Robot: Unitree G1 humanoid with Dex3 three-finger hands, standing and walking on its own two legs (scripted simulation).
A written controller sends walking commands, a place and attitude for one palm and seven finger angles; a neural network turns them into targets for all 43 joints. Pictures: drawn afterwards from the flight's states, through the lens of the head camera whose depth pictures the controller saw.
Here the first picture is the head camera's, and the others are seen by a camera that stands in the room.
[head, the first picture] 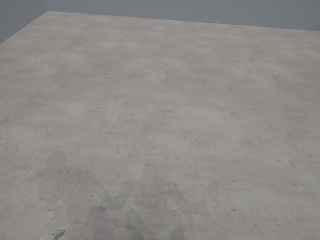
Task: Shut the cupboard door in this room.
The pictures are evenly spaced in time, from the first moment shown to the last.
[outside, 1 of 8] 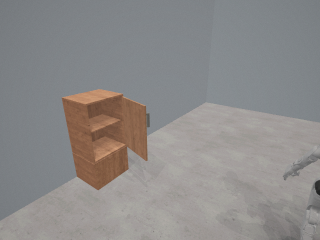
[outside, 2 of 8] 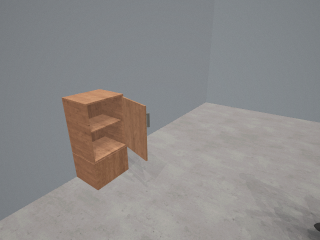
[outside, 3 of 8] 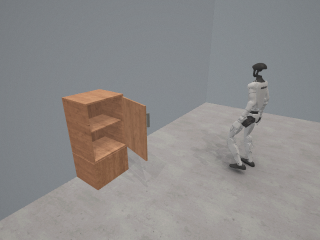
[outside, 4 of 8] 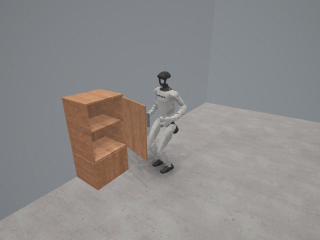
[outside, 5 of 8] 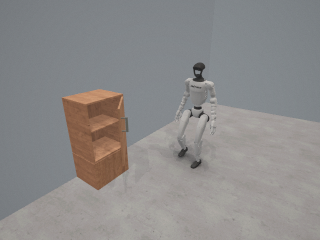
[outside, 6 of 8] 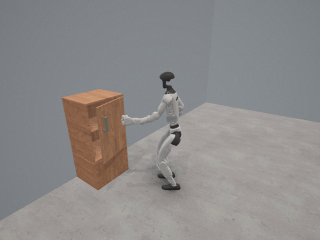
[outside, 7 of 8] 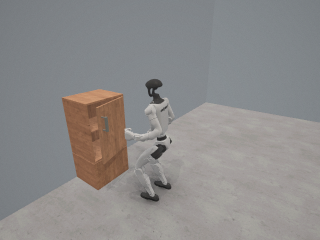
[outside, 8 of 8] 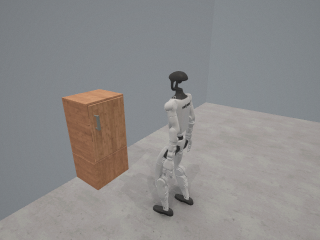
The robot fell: no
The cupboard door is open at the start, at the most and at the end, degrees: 75 75 0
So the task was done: yes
